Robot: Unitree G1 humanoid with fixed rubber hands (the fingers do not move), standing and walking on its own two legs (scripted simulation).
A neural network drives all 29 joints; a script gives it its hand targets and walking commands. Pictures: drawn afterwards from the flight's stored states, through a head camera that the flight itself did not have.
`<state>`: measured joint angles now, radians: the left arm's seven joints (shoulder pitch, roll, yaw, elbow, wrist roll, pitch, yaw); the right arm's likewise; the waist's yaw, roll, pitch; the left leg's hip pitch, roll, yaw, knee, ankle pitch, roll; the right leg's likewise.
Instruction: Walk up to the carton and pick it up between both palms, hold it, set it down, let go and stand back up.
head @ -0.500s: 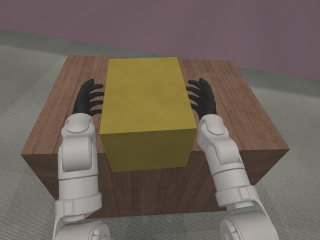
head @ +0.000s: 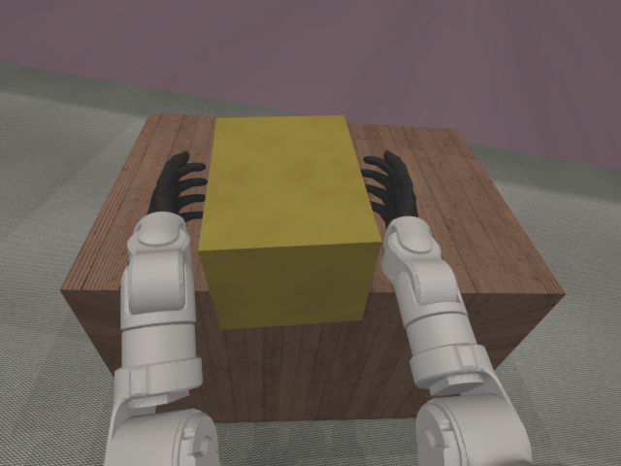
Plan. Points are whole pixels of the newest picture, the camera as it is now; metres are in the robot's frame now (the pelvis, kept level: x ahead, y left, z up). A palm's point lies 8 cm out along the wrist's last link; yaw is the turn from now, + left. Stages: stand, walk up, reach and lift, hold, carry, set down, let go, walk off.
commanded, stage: hold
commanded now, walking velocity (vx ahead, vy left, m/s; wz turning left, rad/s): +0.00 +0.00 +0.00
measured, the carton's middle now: (286, 215) +0.41 +0.02 +0.11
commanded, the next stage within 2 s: none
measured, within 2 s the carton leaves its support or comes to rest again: neither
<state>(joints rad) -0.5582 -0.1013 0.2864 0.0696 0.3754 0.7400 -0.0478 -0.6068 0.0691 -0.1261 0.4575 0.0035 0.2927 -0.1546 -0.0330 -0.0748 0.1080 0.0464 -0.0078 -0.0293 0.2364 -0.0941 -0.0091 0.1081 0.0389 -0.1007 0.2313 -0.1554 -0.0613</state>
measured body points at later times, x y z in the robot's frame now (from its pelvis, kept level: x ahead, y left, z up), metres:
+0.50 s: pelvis +0.03 +0.00 +0.00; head +0.02 +0.02 +0.45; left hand +0.39 +0.14 +0.14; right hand +0.39 -0.14 +0.15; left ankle +0.04 +0.12 -0.75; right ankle +0.00 -0.07 -0.75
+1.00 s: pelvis +0.01 +0.00 +0.00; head -0.02 +0.02 +0.45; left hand +0.36 +0.16 +0.16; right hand +0.37 -0.13 +0.16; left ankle +0.04 +0.12 -0.75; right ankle +0.00 -0.07 -0.75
